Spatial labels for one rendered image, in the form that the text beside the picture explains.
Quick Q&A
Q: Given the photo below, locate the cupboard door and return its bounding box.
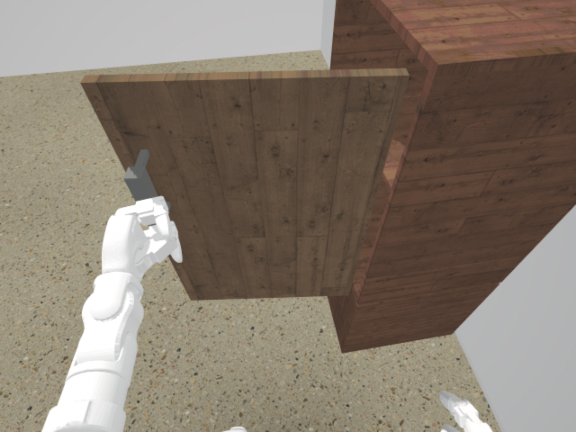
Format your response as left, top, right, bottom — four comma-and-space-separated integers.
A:
80, 68, 410, 301

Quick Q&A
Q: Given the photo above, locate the left robot forearm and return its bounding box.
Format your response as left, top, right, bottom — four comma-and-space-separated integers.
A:
41, 272, 144, 432

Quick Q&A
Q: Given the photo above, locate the right robot hand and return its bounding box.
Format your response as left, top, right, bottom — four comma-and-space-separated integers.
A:
439, 391, 493, 432

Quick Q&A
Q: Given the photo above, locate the handle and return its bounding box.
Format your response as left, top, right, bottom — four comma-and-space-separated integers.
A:
123, 149, 171, 226

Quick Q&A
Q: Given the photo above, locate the left robot hand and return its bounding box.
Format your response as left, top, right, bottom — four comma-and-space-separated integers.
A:
102, 196, 183, 282

